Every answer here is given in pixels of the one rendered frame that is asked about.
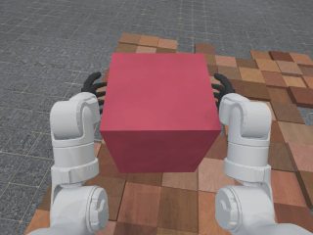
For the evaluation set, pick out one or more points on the robot left upper arm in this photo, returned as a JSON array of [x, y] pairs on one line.
[[81, 210]]

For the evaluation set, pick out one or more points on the robot right forearm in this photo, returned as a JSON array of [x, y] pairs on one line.
[[249, 130]]

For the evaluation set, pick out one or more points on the robot left forearm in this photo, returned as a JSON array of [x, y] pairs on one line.
[[72, 134]]

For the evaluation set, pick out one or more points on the left robot hand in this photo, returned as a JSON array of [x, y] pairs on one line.
[[89, 87]]

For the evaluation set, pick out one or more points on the right robot hand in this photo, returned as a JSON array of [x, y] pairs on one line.
[[223, 90]]

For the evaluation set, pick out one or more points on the carton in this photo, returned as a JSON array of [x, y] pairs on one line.
[[159, 113]]

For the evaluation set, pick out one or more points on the robot right upper arm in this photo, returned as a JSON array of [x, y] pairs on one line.
[[247, 210]]

